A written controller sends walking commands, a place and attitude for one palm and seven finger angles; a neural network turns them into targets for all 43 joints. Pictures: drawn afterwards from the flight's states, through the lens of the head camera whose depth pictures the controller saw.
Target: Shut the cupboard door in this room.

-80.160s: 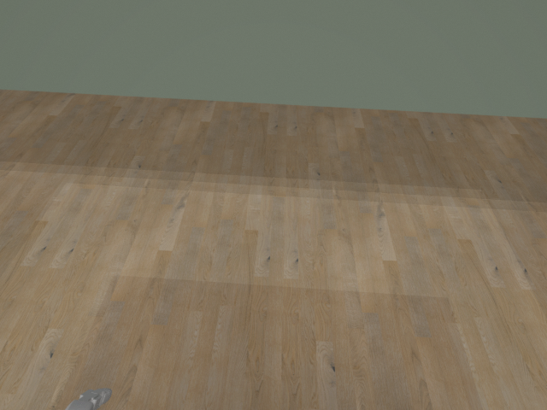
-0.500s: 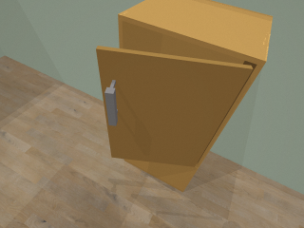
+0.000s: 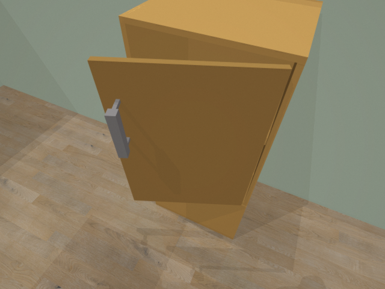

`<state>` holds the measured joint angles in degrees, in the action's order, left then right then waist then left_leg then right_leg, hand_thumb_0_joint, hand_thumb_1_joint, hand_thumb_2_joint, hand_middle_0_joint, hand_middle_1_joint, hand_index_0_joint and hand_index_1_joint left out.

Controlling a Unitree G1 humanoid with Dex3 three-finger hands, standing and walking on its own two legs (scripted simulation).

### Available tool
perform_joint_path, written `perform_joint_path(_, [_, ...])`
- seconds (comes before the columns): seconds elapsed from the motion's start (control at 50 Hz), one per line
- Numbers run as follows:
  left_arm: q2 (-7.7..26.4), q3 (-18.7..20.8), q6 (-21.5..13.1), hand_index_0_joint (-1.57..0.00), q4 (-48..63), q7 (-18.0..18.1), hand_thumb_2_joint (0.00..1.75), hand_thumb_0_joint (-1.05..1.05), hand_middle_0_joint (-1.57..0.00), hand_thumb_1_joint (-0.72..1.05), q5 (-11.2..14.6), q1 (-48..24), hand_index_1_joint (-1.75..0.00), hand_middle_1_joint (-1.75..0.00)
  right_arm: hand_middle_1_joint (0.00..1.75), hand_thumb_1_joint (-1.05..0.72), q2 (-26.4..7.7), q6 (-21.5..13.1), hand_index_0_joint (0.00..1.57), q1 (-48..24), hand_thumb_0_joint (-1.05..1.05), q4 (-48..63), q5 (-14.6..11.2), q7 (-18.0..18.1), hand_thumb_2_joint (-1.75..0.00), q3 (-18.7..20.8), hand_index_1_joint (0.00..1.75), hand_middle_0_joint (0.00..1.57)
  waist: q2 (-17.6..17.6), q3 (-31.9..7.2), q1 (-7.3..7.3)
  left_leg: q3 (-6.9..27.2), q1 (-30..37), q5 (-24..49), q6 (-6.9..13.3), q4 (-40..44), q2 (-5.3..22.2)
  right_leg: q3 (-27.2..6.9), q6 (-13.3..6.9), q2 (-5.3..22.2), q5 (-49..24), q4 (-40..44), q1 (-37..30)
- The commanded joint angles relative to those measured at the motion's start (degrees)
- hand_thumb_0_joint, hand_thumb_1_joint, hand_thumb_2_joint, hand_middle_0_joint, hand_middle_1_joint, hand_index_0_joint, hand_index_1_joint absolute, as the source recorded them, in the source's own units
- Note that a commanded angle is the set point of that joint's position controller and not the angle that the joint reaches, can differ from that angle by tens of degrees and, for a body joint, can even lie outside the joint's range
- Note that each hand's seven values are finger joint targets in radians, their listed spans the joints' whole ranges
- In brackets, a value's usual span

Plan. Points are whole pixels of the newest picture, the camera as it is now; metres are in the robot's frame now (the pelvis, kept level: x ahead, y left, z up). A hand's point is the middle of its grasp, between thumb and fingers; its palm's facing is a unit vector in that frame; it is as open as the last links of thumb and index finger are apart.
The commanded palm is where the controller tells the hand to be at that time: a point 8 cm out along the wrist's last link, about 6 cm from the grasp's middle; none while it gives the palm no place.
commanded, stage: look again from close up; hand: left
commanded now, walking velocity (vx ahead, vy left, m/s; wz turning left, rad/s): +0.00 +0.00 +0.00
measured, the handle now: (120, 129) +0.47 +0.20 +0.06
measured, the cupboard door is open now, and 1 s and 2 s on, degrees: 23 23 23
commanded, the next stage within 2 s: raise the hand and make a fist in 0.28 s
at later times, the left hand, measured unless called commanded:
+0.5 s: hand out of the picture +0.06 +0.23 -0.09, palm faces +0.23 -0.96 -0.17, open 7.3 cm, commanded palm +0.07 +0.26 -0.05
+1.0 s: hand out of the picture +0.07 +0.22 +0.01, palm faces +0.10 -0.99 -0.05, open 5.2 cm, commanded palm +0.07 +0.28 -0.01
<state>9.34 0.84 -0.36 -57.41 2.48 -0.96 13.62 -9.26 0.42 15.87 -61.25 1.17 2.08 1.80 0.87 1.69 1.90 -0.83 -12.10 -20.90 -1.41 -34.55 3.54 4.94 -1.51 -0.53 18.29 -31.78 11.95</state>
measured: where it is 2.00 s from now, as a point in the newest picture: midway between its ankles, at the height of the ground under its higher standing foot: outside the picture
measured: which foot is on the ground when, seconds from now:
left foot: down 0.00-1.00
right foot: down 0.00-1.00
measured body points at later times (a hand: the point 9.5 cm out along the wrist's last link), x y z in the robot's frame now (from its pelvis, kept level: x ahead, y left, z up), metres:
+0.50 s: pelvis -0.06 +0.04 +0.00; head -0.07 +0.04 +0.45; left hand +0.04 +0.28 -0.07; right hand +0.02 -0.21 -0.12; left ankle -0.02 +0.13 -0.73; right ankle -0.01 -0.10 -0.73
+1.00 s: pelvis -0.10 +0.03 -0.10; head -0.07 +0.05 +0.35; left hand +0.06 +0.27 +0.01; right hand +0.14 -0.17 -0.14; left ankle -0.03 +0.13 -0.73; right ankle -0.01 -0.09 -0.73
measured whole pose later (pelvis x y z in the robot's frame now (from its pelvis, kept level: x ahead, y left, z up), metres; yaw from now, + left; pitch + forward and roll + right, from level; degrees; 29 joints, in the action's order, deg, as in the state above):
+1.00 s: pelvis -0.10 +0.03 -0.10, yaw +7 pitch +8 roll -3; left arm 14.2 2.8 -29.5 11.3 -11.1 15.0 27.2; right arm -16.0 -16.9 11.3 -29.7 -1.7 3.8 -1.6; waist 2.3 -5.1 -2.4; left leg 4.3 -53.0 -26.7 1.8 -71.4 -3.3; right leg 2.0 0.6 -0.8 26.9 -68.0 49.8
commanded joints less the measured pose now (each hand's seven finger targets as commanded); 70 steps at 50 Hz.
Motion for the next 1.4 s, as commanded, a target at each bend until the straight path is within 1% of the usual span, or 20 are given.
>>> perform_joint_path(0.0, [7.37,1.05,-0.82,-0.2,2.18,0.28,0.9,0.0,-0.2,0.9,0.07,3.88,-0.3,-0.3,0.3,-0.9,-3.6,-0.92,0.2,2.74,0.0,2.14,-0.14,-0.08,-0.9,0.73,0.3,0.2,-2.52,0.11,-0.46,-0.5,0.76,13.01,1.64,4.46,-0.01,-9.14,-2.33,8.89,-24.81,8.13,-0.03])
perform_joint_path(0.3, [8.24,0.13,-0.93,-0.2,-0.09,-0.38,0.9,0.0,-0.2,0.9,-0.06,6.36,-0.3,-0.3,0.3,-0.9,-8.44,-1.52,0.2,-3.62,0.0,2.66,-0.47,-0.82,-0.9,0.59,0.3,0.2,-0.91,3.59,-1.99,3.3,-1.48,5.98,3.05,14.28,1.14,-8.15,0.54,6.68,-3.6,13.74,0.9])
perform_joint_path(0.34, [8.26,0.09,-0.89,-0.2,-0.33,-0.36,0.9,0.0,-0.2,0.9,-0.12,6.34,-0.3,-0.3,0.3,-0.9,-8.76,-1.68,0.2,-3.05,0.0,2.35,-0.52,-0.89,-0.9,0.6,0.3,0.2,-1.05,3.07,-1.98,3.87,-1.81,5.25,3.21,15.35,1.45,-7.49,0.76,6.58,-4.1,13.35,0.18])
perform_joint_path(0.36, [6.83,-0.51,-1.77,-0.2,-2.98,1.81,0.9,0.0,-0.2,0.9,-0.84,10.64,-0.3,-0.3,0.3,-0.9,-7.87,-2.35,0.2,-5.25,0.0,5.52,-0.74,-0.9,-0.9,-0.45,0.3,0.2,0.64,6.02,-3.43,0.16,-2.96,15.46,1.22,3.95,2.13,-10.03,0.86,9.93,-28.75,9.23,2.71])
perform_joint_path(0.38, [36.93,19.7,-17.43,-0.2,94.37,0.7,0.9,0.0,-0.2,0.9,8.98,-41.84,-0.3,-0.3,0.3,-0.9,-18.21,-12.33,0.2,-1.27,0.0,22.45,-2.52,5.03,-0.9,0.2,0.3,0.2,6.18,-19.37,7.55,1.69,14.79,21.54,2.47,6.01,0.85,-4.63,0.83,3.09,-20.52,-0.63,-3.0])
perform_joint_path(0.4, [8.85,-0.33,-11.22,-0.22,70.83,1.08,0.9,0.0,-0.22,0.9,9.79,-0.91,-0.32,-0.32,0.3,-0.9,-10.04,-15.98,0.2,-6.58,0.0,20.58,-5.58,5.34,-0.9,-3.16,0.3,0.2,20.43,-20.65,-1.44,0.68,15.45,23.06,1.92,5.49,-0.72,0.11,-0.08,0.59,-6.86,-3.95,3.05])
perform_joint_path(0.42, [5.88,-0.65,-7.52,-0.24,69.05,3.06,0.9,0.0,-0.24,0.9,11.33,-2.64,-0.34,-0.34,0.3,-0.9,-11.92,-17.89,0.2,-5.64,0.0,19.48,-4.65,4.9,-0.9,-1.86,0.3,0.2,16.1,-19.41,-1.09,1.08,8.15,17.47,0.09,9.98,-0.16,1.55,-0.3,-0.21,-3.28,-1.91,2.59])
perform_joint_path(0.44, [-4.1,-5.79,-2.15,-0.25,56.16,3.25,0.9,0.0,-0.25,0.9,10.35,8.86,-0.36,-0.36,0.3,-0.9,-8.8,-19.1,0.2,-4.99,0.0,18.63,-5.07,3.24,-0.9,-1.91,0.3,0.2,9.17,-7.42,-0.53,4.69,-0.96,2.89,0.52,13.84,-0.05,2.24,0.35,0.33,-0.5,-2.16,7.01])
perform_joint_path(0.52, [1.22,-1.96,-12.26,-0.33,56.01,1.7,0.9,0.0,-0.33,0.9,9.72,0.89,-0.44,-0.44,0.3,-0.9,-12.17,-22.26,0.2,-4.79,0.0,26.05,-4.25,2.46,-0.9,-0.75,0.3,0.2,-7.77,8.57,2.45,7.03,-17.0,-12.39,1.0,5.52,-4.07,1.2,0.86,0.94,10.26,-1.26,19.96])
perform_joint_path(0.58, [0.34,2.8,-25.62,-0.38,41.56,-6.88,0.9,0.0,-0.38,0.9,12.49,11.1,-0.5,-0.5,0.3,-0.9,-11.8,-22.43,0.2,-5.88,0.0,28.68,-1.72,0.14,-0.9,1.04,0.3,0.2,-18.64,2.78,-2.4,3.4,-27.57,-10.45,-0.25,-6.77,-5.18,0.36,0.26,0.87,19.91,-8.69,29.09])
perform_joint_path(0.64, [9.34,12.6,-34.35,-0.44,39.17,-18.4,0.9,0.0,-0.44,0.9,14.82,18.86,-0.56,-0.56,0.3,-0.9,-12.84,-20.04,0.2,-8.09,0.0,35.66,-1.15,-2.66,-0.9,2.55,0.3,0.2,-12.25,-7.54,-6.82,0.15,-34.11,-6.14,-0.08,-15.31,-6.67,-4.7,-1.62,2.06,18.87,-14.38,24.03])
perform_joint_path(0.72, [12.54,13.82,-28.24,-0.51,57.21,-20.03,0.9,0.0,-0.51,0.9,16.94,12.98,-0.64,-0.64,0.3,-0.9,-12.64,-16.64,0.2,-12.2,0.0,44.4,-3.36,-2.11,-0.9,1.92,0.3,0.2,5.79,-14.49,-8.88,2.09,-34.59,-20.61,0.93,-11.25,-6.57,-5.25,-0.9,1.39,22.97,-19.67,26.83])
perform_joint_path(0.8, [10.8,9.14,-30.45,-0.58,83.59,-14.23,0.9,0.0,-0.58,0.9,18.52,1.63,-0.72,-0.72,0.3,-0.9,-11.63,-17.82,0.2,-10.34,0.0,45.95,-3.18,-0.47,-0.9,0.64,0.3,0.2,12.18,-19.19,-4.52,6.19,-30.93,-25.38,1.88,-12.5,-4.71,-4.84,-1.13,0.48,20.62,-23.03,31.85])
perform_joint_path(0.88, [6.96,-0.38,-35.9,-0.66,89.28,-12.45,0.9,0.0,-0.66,0.9,16.43,-2.46,-0.8,-0.8,0.3,-0.9,-12.58,-20.73,0.2,-7.34,0.0,40.91,-2.77,1.73,-0.9,-0.26,0.3,0.2,6.15,-15.01,1.72,7.94,-32.23,-23.63,2.87,-18.25,-3.81,-5.54,-0.63,-0.63,21.64,-24.25,39.25])
perform_joint_path(0.94, [8.55,-1.62,-32.75,-0.71,81.15,-15.37,0.9,0.0,-0.71,0.9,15.19,-0.29,-0.86,-0.86,0.3,-0.9,-13.83,-21.19,0.2,-5.81,0.0,39.55,-3.39,2.84,-0.9,-0.55,0.3,0.2,2.0,-12.22,3.78,9.21,-34.57,-23.85,3.25,-20.21,-3.81,-5.44,0.1,-0.84,21.97,-22.81,40.45])
perform_joint_path(1.0, [11.91,2.16,-22.11,-0.77,68.66,-18.47,0.9,0.0,-0.77,0.9,13.53,5.41,-0.92,-0.92,0.3,-0.9,-13.81,-18.99,0.2,-4.58,0.0,40.58,-4.86,3.31,-0.9,-0.3,0.3,0.2,-4.88,-9.05,1.87,8.21,-38.42,-26.34,3.15,-17.86,-3.41,-6.23,0.68,-0.53,26.45,-18.76,38.27])
perform_joint_path(1.12, [18.28,16.52,-10.57,-0.88,80.9,-18.05,0.9,0.0,-0.88,0.9,20.01,9.24,-1.04,-1.04,0.3,-0.9,-10.98,-14.67,0.2,-7.54,0.0,46.96,-5.31,3.63,-0.9,-1.0,0.3,0.2,1.21,-20.68,-6.3,5.26,-29.12,-14.12,2.72,-13.88,-4.68,-5.95,-0.25,-0.08,20.28,-16.28,22.13])
perform_joint_path(1.26, [9.42,7.53,-22.19,-1.01,79.52,-18.42,0.9,0.0,-1.01,0.9,19.79,7.53,-1.18,-1.18,0.3,-0.9,-11.1,-17.2,0.2,-3.71,0.0,41.84,-3.33,2.23,-0.9,-0.93,0.3,0.2,1.61,-13.65,-0.63,5.23,-26.85,2.17,2.38,-18.22,-3.64,-2.38,-0.21,-1.54,1.51,-20.67,28.7])
perform_joint_path(1.32, [7.84,3.2,-20.25,-1.06,75.52,-22.9,0.9,0.0,-1.06,0.9,18.91,9.64,-1.24,-1.24,0.3,-0.9,-12.34,-17.97,0.2,-2.73,0.0,42.02,-4.14,1.96,-0.9,-0.4,0.3,0.2,2.19,-12.32,0.1,5.87,-26.01,1.45,2.75,-17.17,-3.63,-2.56,-0.1,-1.36,1.45,-19.33,28.6])
perform_joint_path(1.38, [15.11,9.41,-16.82,-1.12,79.38,-24.34,0.9,0.0,-1.12,0.9,18.33,10.56,-1.3,-1.3,0.3,-0.9,-12.91,-17.79,0.2,-2.14,0.0,43.2,-4.49,2.18,-0.9,0.49,0.3,0.2,1.99,-20.03,-1.95,5.18,-22.83,6.35,2.98,-16.57,-3.95,-3.24,-0.07,-0.88,-2.97,-18.68,23.01])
